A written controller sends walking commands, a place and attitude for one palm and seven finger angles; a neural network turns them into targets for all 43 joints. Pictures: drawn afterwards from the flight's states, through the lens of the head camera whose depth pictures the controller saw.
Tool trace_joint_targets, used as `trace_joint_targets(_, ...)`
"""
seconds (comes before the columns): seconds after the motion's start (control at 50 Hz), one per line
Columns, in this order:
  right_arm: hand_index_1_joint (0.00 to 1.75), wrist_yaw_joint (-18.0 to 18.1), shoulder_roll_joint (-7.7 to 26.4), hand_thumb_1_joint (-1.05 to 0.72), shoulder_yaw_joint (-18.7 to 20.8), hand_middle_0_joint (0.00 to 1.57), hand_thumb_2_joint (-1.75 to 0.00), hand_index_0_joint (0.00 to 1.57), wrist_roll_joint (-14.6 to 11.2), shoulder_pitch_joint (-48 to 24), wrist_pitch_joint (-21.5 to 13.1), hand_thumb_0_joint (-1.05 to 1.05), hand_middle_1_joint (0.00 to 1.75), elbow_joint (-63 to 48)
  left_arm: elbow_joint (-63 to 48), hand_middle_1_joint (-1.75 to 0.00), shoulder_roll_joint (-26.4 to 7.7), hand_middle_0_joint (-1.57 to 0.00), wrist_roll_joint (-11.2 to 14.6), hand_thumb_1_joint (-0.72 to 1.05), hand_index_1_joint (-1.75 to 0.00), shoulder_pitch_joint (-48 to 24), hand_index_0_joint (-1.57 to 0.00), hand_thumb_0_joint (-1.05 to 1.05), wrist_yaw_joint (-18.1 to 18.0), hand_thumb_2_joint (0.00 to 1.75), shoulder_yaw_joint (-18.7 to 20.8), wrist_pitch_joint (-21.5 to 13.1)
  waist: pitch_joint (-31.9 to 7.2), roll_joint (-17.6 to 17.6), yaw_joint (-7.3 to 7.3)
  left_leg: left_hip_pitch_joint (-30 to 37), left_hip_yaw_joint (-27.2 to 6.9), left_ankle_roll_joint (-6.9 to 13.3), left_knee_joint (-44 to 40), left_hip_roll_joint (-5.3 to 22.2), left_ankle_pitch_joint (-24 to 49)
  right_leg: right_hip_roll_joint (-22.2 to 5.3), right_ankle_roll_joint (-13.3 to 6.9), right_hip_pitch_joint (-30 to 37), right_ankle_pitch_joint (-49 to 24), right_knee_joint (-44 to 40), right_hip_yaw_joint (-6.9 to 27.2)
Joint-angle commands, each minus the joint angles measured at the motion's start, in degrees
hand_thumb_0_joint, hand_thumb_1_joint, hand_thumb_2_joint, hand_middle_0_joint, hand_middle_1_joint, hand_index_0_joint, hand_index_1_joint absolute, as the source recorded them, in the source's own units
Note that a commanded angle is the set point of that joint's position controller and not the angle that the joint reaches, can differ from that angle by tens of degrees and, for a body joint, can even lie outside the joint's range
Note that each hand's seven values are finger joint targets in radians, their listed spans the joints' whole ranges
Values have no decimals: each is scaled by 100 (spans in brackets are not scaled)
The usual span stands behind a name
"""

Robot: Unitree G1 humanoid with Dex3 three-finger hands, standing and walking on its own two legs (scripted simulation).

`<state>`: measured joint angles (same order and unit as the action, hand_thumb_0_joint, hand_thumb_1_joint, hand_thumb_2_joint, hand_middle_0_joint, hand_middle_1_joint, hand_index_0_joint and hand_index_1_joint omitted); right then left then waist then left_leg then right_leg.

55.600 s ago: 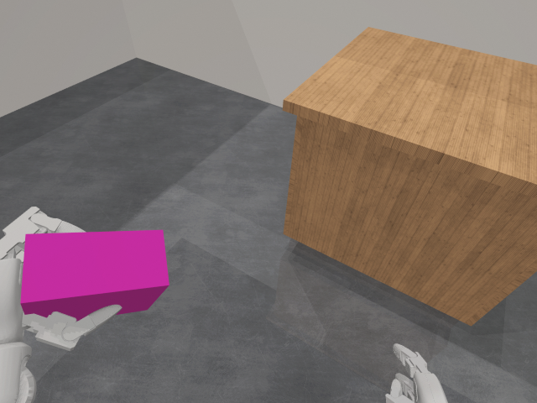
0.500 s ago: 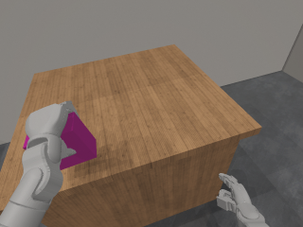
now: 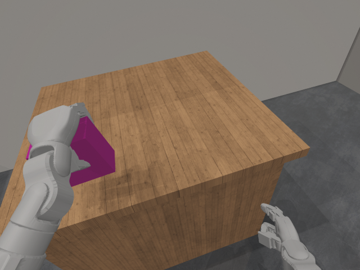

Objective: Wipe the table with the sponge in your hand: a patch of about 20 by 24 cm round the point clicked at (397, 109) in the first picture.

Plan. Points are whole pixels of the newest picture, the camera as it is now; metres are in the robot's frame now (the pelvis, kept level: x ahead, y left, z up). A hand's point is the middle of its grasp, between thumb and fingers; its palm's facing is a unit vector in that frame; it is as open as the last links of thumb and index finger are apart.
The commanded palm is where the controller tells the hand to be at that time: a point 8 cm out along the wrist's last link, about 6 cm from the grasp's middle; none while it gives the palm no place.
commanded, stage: lift the sponge slowly off the table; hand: left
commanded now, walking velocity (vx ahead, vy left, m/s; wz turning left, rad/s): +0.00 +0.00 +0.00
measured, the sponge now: (81, 159) +0.29 +0.28 +0.12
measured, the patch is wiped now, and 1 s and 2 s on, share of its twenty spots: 1.00 1.00 1.00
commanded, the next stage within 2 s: bring the sponge back beside the body in 0.18 s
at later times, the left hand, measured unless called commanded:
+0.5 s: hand (72, 148) +0.28 +0.26 +0.18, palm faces +0.18 -0.16 -0.97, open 10.4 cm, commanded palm +0.23 +0.27 +0.25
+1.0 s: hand (54, 166) +0.24 +0.29 +0.17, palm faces +0.20 -0.16 -0.97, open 10.4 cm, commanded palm +0.19 +0.28 +0.24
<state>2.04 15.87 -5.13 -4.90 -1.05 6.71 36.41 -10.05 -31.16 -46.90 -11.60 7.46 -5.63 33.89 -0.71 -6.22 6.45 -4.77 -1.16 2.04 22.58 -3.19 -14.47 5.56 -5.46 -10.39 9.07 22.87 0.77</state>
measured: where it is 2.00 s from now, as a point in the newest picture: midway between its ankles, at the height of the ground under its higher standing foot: outside the picture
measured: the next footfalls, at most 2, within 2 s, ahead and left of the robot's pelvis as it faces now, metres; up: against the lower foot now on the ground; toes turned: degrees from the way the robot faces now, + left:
none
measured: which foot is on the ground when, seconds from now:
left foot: down 0.00-1.00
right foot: down 0.00-1.00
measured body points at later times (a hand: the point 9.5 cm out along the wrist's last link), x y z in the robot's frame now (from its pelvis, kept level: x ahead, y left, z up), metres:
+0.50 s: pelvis +0.00 +0.00 +0.00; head -0.02 -0.05 +0.44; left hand +0.26 +0.27 +0.23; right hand +0.26 -0.19 -0.07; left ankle -0.02 +0.10 -0.74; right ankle +0.04 -0.06 -0.74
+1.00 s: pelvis +0.00 +0.01 +0.00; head -0.03 -0.03 +0.45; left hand +0.22 +0.29 +0.22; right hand +0.27 -0.17 -0.07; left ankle -0.02 +0.10 -0.74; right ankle +0.04 -0.06 -0.74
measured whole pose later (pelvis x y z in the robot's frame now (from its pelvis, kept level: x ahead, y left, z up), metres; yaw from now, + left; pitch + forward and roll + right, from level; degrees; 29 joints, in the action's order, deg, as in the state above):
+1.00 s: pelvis +0.00 +0.01 +0.00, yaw +0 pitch -4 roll +0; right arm 1.8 15.1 -5.3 -4.1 -0.7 6.6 34.9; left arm -22.2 -32.7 -44.2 3.5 6.0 -1.3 30.7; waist -0.4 -6.1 7.8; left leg -4.4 -0.9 2.8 24.6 -3.5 -15.7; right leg 5.3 -4.7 -9.7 9.9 24.2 1.0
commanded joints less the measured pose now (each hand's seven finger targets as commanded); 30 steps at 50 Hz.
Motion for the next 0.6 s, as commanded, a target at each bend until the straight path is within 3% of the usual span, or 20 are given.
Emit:
trace_joint_targets(0.0, 30, 28, 411, -90, 222, 20, -90, 20, -4, -1516, -388, 0, 30, -1206, -1494, -160, -1367, -120, -259, 10, -160, -2194, -120, 0, -248, 130, 820, -126, -1583, 121, 50, -520, -328, 152, -263, 103, 1278, -512, 40, 1421, -664, -140, 877)
trace_joint_targets(0.06, 30, 27, 425, -90, 229, 20, -90, 20, 13, -1455, -345, 0, 30, -1142, -1391, -160, -1452, -120, -233, 10, -160, -2084, -120, 0, -255, 130, 902, -116, -1494, 266, 46, -532, -351, 130, -292, 121, 1294, -522, 44, 1431, -746, -191, 931)
trace_joint_targets(0.08, 30, 42, 458, -90, 238, 20, -90, 20, 4, -1527, -365, 0, 30, -1133, -1325, -160, -1657, -120, -239, 10, -160, -2113, -120, 0, -256, 130, 1106, -103, -1432, 361, 40, -559, -378, 125, -272, 130, 1201, -492, 13, 1366, -612, -220, 1092)
trace_joint_targets(0.12, 30, 32, 442, -90, 224, 20, -90, 20, 11, -1408, -319, 0, 30, -1077, -930, -160, -1526, -120, -231, 10, -160, -1853, -120, 0, -245, 130, 1051, -72, -1170, 618, 30, -712, -314, 117, -265, 135, 1090, -528, 63, 1251, -464, -251, 997)
trace_joint_targets(0.16, 30, 27, 455, -90, 220, 20, -90, 20, -10, -1451, -253, 0, 30, -1095, -965, -160, -1342, -120, -184, 10, -160, -1926, -120, 0, -197, 130, 844, -69, -1087, 532, -9, -685, -300, 108, -286, 151, 987, -529, 82, 1116, -359, -300, 954)
trace_joint_targets(0.18, 30, 28, 455, -90, 230, 20, -90, 20, -28, -1558, -301, 0, 30, -1161, -1115, -160, -1457, -120, -149, 10, -160, -1912, -120, 0, -198, 130, 995, -78, -1202, 416, 22, -673, -316, 103, -257, 151, 963, -510, 45, 1140, -283, -289, 1084)
trace_joint_targets(0.24, 30, 9, 451, -90, 220, 20, -90, 20, -7, -1472, -277, 0, 30, -1163, -1106, -160, -1329, -120, -152, 10, -160, -1801, -120, 0, -168, 130, 860, -51, -1375, 391, 25, -674, -295, 117, -214, 133, 1165, -550, 77, 1314, -658, -180, 943)
trace_joint_targets(0.28, 30, 6, 476, -90, 233, 20, -90, 20, -19, -1554, -292, 0, 30, -1198, -1359, -160, -1593, -120, -126, 10, -160, -1724, -120, 0, -166, 130, 1114, -58, -1481, 268, 47, -637, -323, 124, -169, 124, 1154, -516, 50, 1323, -623, -166, 1101)
trace_joint_targets(0.3, 30, 1, 426, -90, 203, 20, -90, 20, 3, -1488, -310, 0, 30, -1247, -1330, -160, -1429, -120, -141, 10, -160, -1697, -120, 0, -163, 130, 984, -49, -1492, 403, 71, -725, -295, 135, -130, 124, 1186, -578, 76, 1414, -672, -89, 971)
trace_joint_targets(0.34, 30, -5, 441, -90, 215, 20, -90, 20, 1, -1457, -258, 0, 30, -1192, -1287, -160, -1341, -120, -137, 10, -160, -1474, -120, 0, -141, 130, 921, -59, -1269, 362, 23, -690, -303, 129, -180, 135, 1134, -536, 85, 1231, -574, -174, 944)
trace_joint_targets(0.38, 30, 5, 440, -90, 222, 20, -90, 20, -4, -1586, -305, 0, 30, -1284, -1729, -160, -1580, -120, -88, 10, -160, -1498, -120, 0, -174, 130, 1149, -138, -1414, 272, 59, -628, -345, 145, -145, 137, 1125, -520, 53, 1276, -519, -153, 1095)
trace_joint_targets(0.4, 30, 16, 431, -90, 208, 20, -90, 20, 28, -1446, -316, 0, 30, -1248, -1589, -160, -1558, -120, -155, 10, -160, -1548, -120, 0, -199, 130, 1111, -127, -1454, 317, 68, -679, -310, 148, -117, 133, 1153, -561, 68, 1331, -537, -89, 980)
trace_joint_targets(0.44, 30, 9, 442, -90, 220, 20, -90, 20, 47, -1404, -275, 0, 30, -1209, -1510, -160, -1602, -120, -130, 10, -160, -1300, -120, 0, -230, 130, 1213, -164, -1331, 443, 69, -710, -337, 127, -134, 134, 1120, -551, 74, 1322, -511, -156, 1042)
trace_joint_targets(0.48, 30, 27, 467, -90, 232, 20, -90, 20, 39, -1516, -282, 0, 30, -1223, -1711, -160, -1821, -120, -129, 10, -160, -1369, -120, 0, -258, 130, 1389, -214, -1341, 328, 67, -654, -363, 126, -103, 129, 1099, -528, 35, 1265, -436, -183, 1226)
trace_joint_targets(0.5, 30, 28, 444, -90, 219, 20, -90, 20, 55, -1411, -289, 0, 30, -1213, -1531, -160, -1773, -120, -149, 10, -160, -1325, -120, 0, -282, 130, 1364, -198, -1254, 347, 86, -745, -328, 124, -88, 135, 1085, -569, 57, 1264, -402, -139, 1087)
trace_joint_targets(0.56, 30, 31, 454, -90, 242, 20, -90, 20, 42, -1403, -260, 0, 30, -1168, -1406, -160, -1593, -120, -106, 10, -160, -1106, -120, 0, -264, 130, 1217, -230, -1087, 341, 37, -707, -322, 111, -94, 144, 979, -560, 78, 1091, -252, -245, 1083)
trace_joint_targets(0.58, 30, 38, 462, -90, 239, 20, -90, 20, 1, -1547, -314, 0, 30, -1226, -1712, -160, -1617, -120, -77, 10, -160, -1213, -120, 0, -256, 130, 1227, -267, -1182, 83, 6, -607, -361, 115, -112, 139, 946, -516, 35, 1060, -171, -256, 1194)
